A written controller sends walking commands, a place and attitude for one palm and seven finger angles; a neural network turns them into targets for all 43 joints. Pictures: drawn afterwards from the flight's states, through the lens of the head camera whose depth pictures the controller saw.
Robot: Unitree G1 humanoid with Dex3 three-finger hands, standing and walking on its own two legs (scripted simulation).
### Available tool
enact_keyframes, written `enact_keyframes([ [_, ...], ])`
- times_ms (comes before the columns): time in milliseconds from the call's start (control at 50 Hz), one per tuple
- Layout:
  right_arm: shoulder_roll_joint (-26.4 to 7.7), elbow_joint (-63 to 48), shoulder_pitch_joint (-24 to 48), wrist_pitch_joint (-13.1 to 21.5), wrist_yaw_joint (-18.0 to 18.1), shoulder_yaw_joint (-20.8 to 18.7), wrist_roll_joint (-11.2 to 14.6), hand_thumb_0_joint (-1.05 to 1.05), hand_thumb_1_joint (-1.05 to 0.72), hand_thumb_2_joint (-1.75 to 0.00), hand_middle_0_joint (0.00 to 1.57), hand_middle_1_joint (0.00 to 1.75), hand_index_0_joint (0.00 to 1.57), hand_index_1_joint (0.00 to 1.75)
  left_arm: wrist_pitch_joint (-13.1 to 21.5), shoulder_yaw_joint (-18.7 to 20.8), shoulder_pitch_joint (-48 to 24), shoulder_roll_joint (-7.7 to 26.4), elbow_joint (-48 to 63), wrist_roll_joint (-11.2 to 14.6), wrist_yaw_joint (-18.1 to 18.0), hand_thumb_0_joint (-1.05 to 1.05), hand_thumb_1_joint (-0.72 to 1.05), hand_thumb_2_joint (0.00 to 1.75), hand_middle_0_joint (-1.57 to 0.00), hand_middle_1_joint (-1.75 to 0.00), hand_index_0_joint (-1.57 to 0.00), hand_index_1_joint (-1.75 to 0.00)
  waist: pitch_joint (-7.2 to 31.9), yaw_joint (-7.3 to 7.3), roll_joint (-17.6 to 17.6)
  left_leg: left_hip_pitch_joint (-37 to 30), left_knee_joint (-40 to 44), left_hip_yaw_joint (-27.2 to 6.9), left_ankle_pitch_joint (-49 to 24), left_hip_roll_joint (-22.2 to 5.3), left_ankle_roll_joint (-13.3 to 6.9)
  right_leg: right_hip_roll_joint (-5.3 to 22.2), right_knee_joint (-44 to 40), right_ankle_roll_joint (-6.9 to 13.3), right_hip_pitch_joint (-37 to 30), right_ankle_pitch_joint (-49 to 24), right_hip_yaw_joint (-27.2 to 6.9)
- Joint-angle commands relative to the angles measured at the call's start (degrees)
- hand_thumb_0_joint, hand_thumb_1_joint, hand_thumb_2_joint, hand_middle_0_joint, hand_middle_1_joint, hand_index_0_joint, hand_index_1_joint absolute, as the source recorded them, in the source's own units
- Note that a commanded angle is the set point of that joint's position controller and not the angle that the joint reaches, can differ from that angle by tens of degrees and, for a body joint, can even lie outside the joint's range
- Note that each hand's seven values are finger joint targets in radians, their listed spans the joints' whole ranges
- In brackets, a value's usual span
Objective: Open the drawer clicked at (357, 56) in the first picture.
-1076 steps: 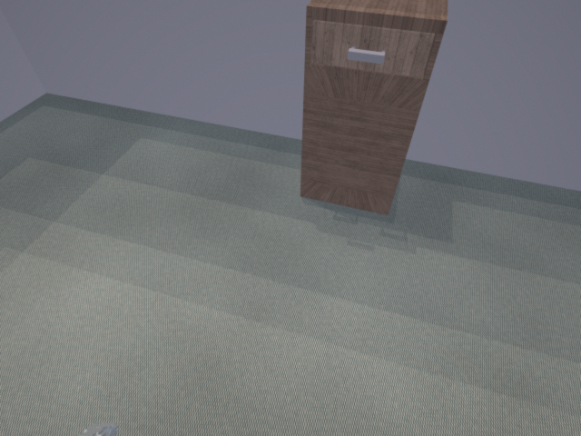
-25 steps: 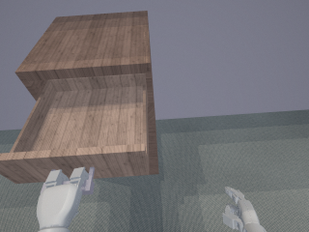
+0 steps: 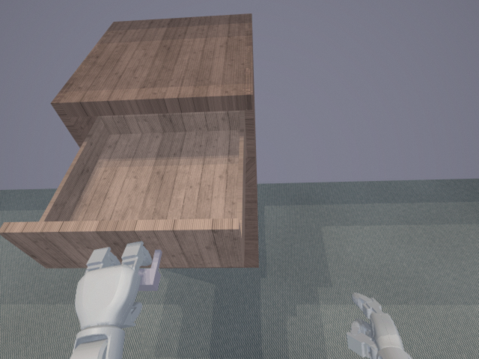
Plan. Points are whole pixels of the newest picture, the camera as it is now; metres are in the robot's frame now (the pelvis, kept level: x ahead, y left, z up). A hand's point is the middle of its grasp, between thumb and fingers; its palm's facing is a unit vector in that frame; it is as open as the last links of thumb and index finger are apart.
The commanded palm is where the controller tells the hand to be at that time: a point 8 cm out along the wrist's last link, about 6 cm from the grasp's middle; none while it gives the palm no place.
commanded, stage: open the thumb to release the handle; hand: left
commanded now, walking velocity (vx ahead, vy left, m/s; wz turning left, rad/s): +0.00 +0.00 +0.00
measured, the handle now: (125, 267) +0.25 +0.24 +0.01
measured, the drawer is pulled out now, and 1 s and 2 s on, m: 0.30 0.30 0.29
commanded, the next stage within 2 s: lift the hand off the handle in 0.14 s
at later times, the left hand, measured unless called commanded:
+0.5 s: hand (128, 298) +0.20 +0.22 +0.00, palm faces +0.03 -0.08 -1.00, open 13.6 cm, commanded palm +0.19 +0.22 +0.05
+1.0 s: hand (118, 283) +0.21 +0.22 +0.04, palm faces +0.04 -0.10 -0.99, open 13.3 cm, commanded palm +0.19 +0.23 +0.11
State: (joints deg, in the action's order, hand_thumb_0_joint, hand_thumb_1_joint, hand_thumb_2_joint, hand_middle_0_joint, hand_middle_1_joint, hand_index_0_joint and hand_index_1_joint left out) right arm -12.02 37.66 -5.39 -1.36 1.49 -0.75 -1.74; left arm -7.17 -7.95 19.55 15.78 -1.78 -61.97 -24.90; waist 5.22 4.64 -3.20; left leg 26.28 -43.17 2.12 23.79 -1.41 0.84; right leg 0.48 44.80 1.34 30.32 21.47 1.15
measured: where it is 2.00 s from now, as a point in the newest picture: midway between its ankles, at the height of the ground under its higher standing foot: outside the picture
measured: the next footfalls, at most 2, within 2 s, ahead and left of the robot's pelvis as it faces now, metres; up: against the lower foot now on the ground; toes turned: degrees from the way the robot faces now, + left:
none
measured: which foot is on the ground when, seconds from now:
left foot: down 0.00-1.00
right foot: down 0.00-1.00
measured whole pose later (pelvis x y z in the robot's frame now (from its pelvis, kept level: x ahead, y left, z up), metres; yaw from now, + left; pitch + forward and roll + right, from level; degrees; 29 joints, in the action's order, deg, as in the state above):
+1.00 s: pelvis -0.02 +0.00 +0.02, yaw +0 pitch +2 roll +1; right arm -12.5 39.7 -5.7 0.6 3.4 -1.1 -0.6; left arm -3.8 -8.8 11.4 19.3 -3.5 -59.0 -19.5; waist 1.7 5.3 -4.4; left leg 17.9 -34.1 1.6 17.9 -1.0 0.6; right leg 0.6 35.2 1.1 21.4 15.7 1.6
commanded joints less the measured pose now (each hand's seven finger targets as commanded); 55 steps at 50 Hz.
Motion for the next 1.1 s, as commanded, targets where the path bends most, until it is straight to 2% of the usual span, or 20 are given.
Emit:
enact_keyframes([
  [0,-5.75,-8.93,7.54,3.12,0.84,-1.67,-0.28,0.00,-0.90,-0.90,0.20,0.30,0.20,0.30,1.83,4.23,-5.85,7.61,10.37,-0.87,-1.25,0.00,-0.43,0.33,-0.30,-1.21,-0.30,-1.21,8.41,-0.30,4.41,-4.39,5.35,-0.57,-13.18,3.48,-1.61,-2.23,-8.24,0.79,-6.47,-13.40,-1.42],
  [60,-5.74,-8.98,7.01,3.40,0.60,-1.86,-0.39,0.00,-0.90,-0.90,0.20,0.30,0.20,0.30,2.91,4.90,-4.33,8.10,10.53,-0.73,-1.39,0.00,-0.50,0.30,-0.30,-1.20,-0.30,-1.20,9.80,0.07,3.56,-5.15,5.18,-0.56,-15.03,3.58,-1.43,-2.36,-8.23,1.00,-7.60,-15.33,-1.74],
  [120,-5.43,-8.88,7.37,3.34,0.59,-1.82,-0.47,0.00,-0.90,-0.90,0.20,0.30,0.20,0.30,3.42,5.62,-4.32,8.33,9.73,-1.12,-1.93,0.00,-0.50,0.30,-0.30,-1.20,-0.30,-1.20,8.36,0.12,5.08,-4.18,5.02,-0.47,-14.08,3.64,-1.45,-2.30,-8.28,0.82,-6.87,-14.97,-1.77],
  [180,-5.42,-8.92,7.37,3.36,0.43,-1.80,-0.49,0.00,-0.90,-0.90,0.20,0.30,0.20,0.30,3.19,4.73,-5.97,7.65,9.68,-1.45,-2.49,0.00,-0.50,0.30,-0.30,-1.20,-0.30,-1.20,7.93,-0.11,3.55,-4.52,5.33,-0.43,-13.21,3.54,-1.42,-2.18,-8.68,0.85,-6.18,-13.10,-1.53],
  [200,-5.55,-8.55,7.36,3.18,0.57,-1.99,-0.37,0.00,-0.90,-0.90,0.20,0.30,0.20,0.30,3.10,5.51,-7.82,8.59,9.63,-1.36,-2.58,0.00,-0.50,0.30,-0.30,-1.20,-0.30,-1.20,8.29,-0.37,3.47,-4.46,5.39,-0.48,-12.73,3.58,-1.41,-2.16,-8.90,0.87,-6.27,-12.83,-1.73],
  [220,-5.32,-8.65,7.47,3.34,0.46,-1.86,-0.52,0.00,-0.90,-0.90,0.20,0.30,0.20,0.30,2.91,2.34,-8.15,5.62,8.58,-1.62,-2.58,0.00,-0.50,0.30,-0.30,-1.20,-0.30,-1.20,7.53,-0.85,3.74,-4.30,5.17,-0.51,-12.40,3.64,-1.46,-2.18,-8.73,0.80,-5.25,-12.19,-1.40],
  [260,-5.72,-8.46,7.32,3.28,0.61,-2.05,-0.33,0.00,-0.90,-0.90,0.20,0.30,0.20,0.30,2.57,3.79,-9.88,7.23,8.21,-1.46,-2.69,0.00,-0.50,0.30,-0.30,-1.20,-0.30,-1.20,8.40,-0.82,3.92,-4.46,5.65,-0.78,-12.48,3.48,-1.39,-2.33,-8.92,0.94,-5.81,-11.57,-1.27],
  [320,-5.61,-8.27,7.36,3.39,0.74,-2.20,-0.30,0.00,-0.90,-0.90,0.20,0.30,0.20,0.30,2.27,3.20,-10.99,6.84,7.56,-1.85,-2.87,0.00,-0.50,0.30,-0.30,-1.20,-0.30,-1.20,9.59,-0.51,3.95,-4.69,5.56,-0.59,-12.70,3.55,-1.46,-2.24,-8.55,0.91,-6.01,-11.99,-1.08],
  [360,-5.84,-8.02,7.40,3.29,0.90,-2.16,-0.18,0.00,-0.90,-0.90,0.20,0.30,0.20,0.30,1.99,4.07,-12.22,7.92,6.74,-1.71,-2.94,0.00,-0.50,0.30,-0.30,-1.20,-0.30,-1.20,9.41,-0.75,3.73,-4.46,5.75,-0.55,-12.46,3.59,-1.37,-2.17,-9.04,0.87,-6.38,-11.59,-1.22],
  [420,-5.75,-7.83,7.58,3.34,1.05,-2.10,-0.07,0.00,-0.90,-0.90,0.20,0.30,0.20,0.30,1.71,2.57,-13.57,6.65,5.75,-1.59,-2.81,0.00,-0.50,0.30,-0.30,-1.20,-0.30,-1.20,8.60,-0.86,4.41,-4.02,5.95,-0.46,-11.20,3.64,-1.59,-1.99,-9.34,0.69,-5.87,-10.35,-1.00],
  [520,-5.96,-6.62,7.19,3.45,1.89,-1.88,0.29,0.00,-0.90,-0.90,0.20,0.30,0.20,0.30,1.42,1.85,-21.44,7.28,1.75,-1.48,-2.22,0.00,-0.50,0.30,-0.30,-1.20,-0.30,-1.20,7.35,-1.85,5.20,-3.72,6.70,-0.49,-7.96,3.74,-1.86,-1.69,-10.75,0.44,-4.61,-5.96,-0.97],
  [560,-6.15,-6.72,7.44,3.37,2.37,-2.02,0.37,0.00,-0.90,-0.90,0.20,0.30,0.20,0.30,1.29,4.22,-22.79,10.33,3.42,-1.00,-1.99,0.00,-0.50,0.30,-0.30,-1.20,-0.30,-1.20,9.98,-1.04,4.74,-4.79,7.30,-0.31,-8.50,3.85,-1.89,-1.51,-11.69,0.36,-7.41,-6.06,-1.76],
  [620,-5.69,-6.80,7.86,3.58,2.70,-1.83,0.60,0.00,-0.90,-0.90,0.20,0.30,0.20,0.30,1.72,4.44,-23.80,10.69,5.32,-0.06,-1.38,0.00,-0.50,0.30,-0.30,-1.20,-0.30,-1.20,10.84,-0.55,3.25,-6.22,8.31,-0.28,-9.26,3.91,-1.91,-1.44,-12.08,0.41,-8.75,-6.54,-1.56],
  [720,-5.37,-6.96,8.26,4.39,3.19,-1.53,0.62,0.00,-0.90,-0.90,0.20,0.30,0.20,0.30,3.62,5.67,-25.54,11.93,8.69,1.54,-0.39,0.00,-0.50,0.30,-0.30,-1.20,-0.30,-1.20,9.17,-0.71,3.87,-8.10,9.78,-0.38,-9.62,3.84,-2.07,-1.33,-14.39,0.13,-9.85,-5.50,-1.69],
  [740,-5.34,-6.98,8.08,4.67,3.17,-1.55,0.59,0.00,-0.90,-0.90,0.20,0.30,0.20,0.30,4.15,5.10,-26.94,11.52,10.24,1.64,-0.29,0.00,-0.50,0.30,-0.30,-1.20,-0.30,-1.20,9.33,-0.91,2.62,-8.97,10.17,-0.39,-10.20,3.79,-2.02,-1.26,-14.60,0.15,-9.94,-6.23,-1.59],
  [760,-5.41,-6.98,8.11,4.79,3.25,-1.61,0.53,0.00,-0.90,-0.90,0.20,0.30,0.20,0.30,4.34,6.84,-26.24,13.12,10.12,1.68,-0.28,0.00,-0.50,0.30,-0.30,-1.20,-0.30,-1.20,9.18,-0.55,2.72,-9.48,10.52,-0.49,-10.53,3.63,-1.92,-1.33,-15.28,0.26,-10.54,-5.75,-1.87],
  [840,-5.22,-7.11,8.21,5.23,2.87,-1.64,0.67,0.00,-0.90,-0.90,0.20,0.30,0.20,0.30,5.18,7.07,-24.71,12.86,12.69,2.12,0.24,0.00,-0.50,0.30,-0.30,-1.20,-0.30,-1.20,9.42,0.03,1.08,-11.08,12.13,-0.45,-12.25,3.51,-1.68,-1.52,-15.70,0.41,-11.90,-7.39,-1.49],
  [940,-5.15,-7.35,9.17,4.98,2.10,-1.50,0.95,0.00,-0.90,-0.90,0.20,0.30,0.20,0.30,3.59,5.80,-21.68,11.63,14.92,2.56,1.54,0.00,-0.50,0.30,-0.30,-1.20,-0.30,-1.20,8.02,0.51,1.31,-12.70,14.28,-0.36,-14.08,3.16,-1.56,-1.60,-17.08,0.42,-13.84,-8.81,-1.02],
  [980,-5.40,-6.96,9.65,4.54,2.15,-1.15,1.09,0.00,-0.90,-0.90,0.20,0.30,0.20,0.30,2.60,6.74,-23.80,13.53,14.70,2.61,2.49,0.00,-0.50,0.30,-0.30,-1.20,-0.30,-1.20,7.02,0.33,2.73,-13.03,15.10,-0.37,-13.92,3.08,-1.65,-1.47,-18.07,0.24,-14.62,-8.30,-1.29],
  [1080,-5.19,-7.63,10.61,4.28,2.09,-0.77,1.13,0.00,-0.90,-0.90,0.20,0.30,0.20,0.30,2.49,6.77,-24.04,14.22,19.56,3.65,5.09,0.00,-0.50,0.30,-0.30,-1.20,-0.30,-1.20,7.12,1.09,1.11,-15.65,17.17,-0.60,-15.79,3.01,-1.82,-1.48,-19.27,0.36,-17.26,-9.60,-0.86],
])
